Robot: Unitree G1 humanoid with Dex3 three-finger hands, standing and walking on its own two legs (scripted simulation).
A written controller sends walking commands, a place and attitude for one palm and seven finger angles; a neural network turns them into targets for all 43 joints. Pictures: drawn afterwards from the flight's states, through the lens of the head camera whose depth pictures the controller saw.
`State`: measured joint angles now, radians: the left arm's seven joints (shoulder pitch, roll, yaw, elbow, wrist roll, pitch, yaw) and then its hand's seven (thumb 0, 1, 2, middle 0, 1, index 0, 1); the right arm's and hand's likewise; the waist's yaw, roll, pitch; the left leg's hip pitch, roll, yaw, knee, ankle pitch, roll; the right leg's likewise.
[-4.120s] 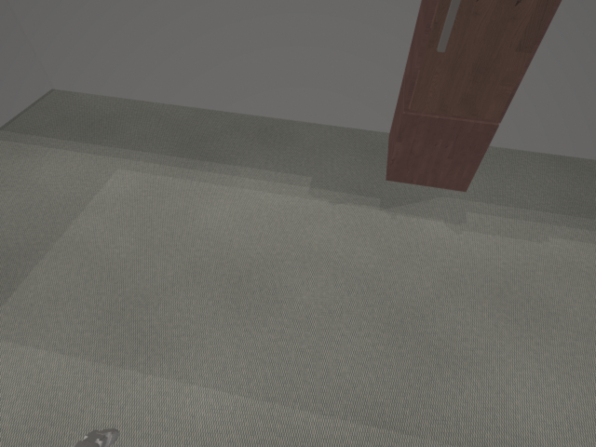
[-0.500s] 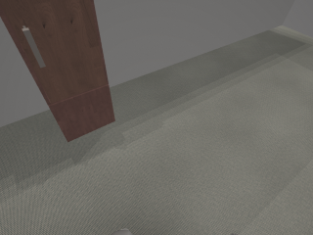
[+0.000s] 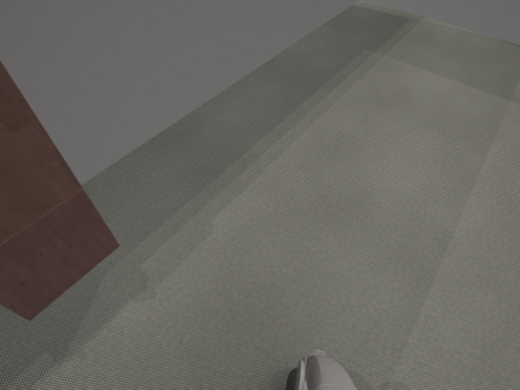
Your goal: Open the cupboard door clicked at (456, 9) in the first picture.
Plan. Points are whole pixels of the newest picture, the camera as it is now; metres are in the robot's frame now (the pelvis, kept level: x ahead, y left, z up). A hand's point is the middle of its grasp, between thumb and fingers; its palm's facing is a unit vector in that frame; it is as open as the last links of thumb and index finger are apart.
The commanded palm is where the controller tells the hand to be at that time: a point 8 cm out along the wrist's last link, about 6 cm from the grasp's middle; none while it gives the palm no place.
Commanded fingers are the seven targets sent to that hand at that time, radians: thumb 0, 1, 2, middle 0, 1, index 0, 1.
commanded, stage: turn to face it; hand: left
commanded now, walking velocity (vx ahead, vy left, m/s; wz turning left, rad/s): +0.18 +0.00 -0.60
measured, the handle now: out of the picture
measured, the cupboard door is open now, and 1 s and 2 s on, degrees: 0 0 0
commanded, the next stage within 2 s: take the last steps up to it in 1.84 s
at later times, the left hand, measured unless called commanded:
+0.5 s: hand (178, 322) +0.26 +0.16 -0.16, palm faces +0.12 -0.98 -0.15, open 7.2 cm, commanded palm none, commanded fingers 0.00 0.90 0.90 -0.20 -0.30 -0.20 -0.30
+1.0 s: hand (144, 349) +0.21 +0.21 -0.15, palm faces +0.40 -0.86 -0.31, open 7.3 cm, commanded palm none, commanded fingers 0.00 0.90 0.90 -0.20 -0.30 -0.20 -0.30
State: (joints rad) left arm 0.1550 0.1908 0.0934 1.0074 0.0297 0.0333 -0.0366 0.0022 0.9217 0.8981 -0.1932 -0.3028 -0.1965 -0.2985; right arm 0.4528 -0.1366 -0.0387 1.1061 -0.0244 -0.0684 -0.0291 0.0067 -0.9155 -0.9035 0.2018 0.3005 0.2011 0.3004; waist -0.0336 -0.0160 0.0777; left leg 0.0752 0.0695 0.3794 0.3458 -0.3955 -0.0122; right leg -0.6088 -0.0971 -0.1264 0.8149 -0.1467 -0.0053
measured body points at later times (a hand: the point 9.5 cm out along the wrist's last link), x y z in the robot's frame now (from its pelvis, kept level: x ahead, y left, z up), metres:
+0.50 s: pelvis +0.15 -0.01 +0.00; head +0.17 +0.00 +0.44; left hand +0.25 +0.22 -0.15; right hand +0.21 -0.25 -0.15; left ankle +0.19 +0.10 -0.71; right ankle +0.17 -0.10 -0.73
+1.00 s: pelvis +0.18 -0.04 -0.01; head +0.22 -0.04 +0.44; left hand +0.18 +0.26 -0.12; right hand +0.34 -0.25 -0.16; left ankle +0.19 +0.10 -0.73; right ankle +0.23 -0.15 -0.74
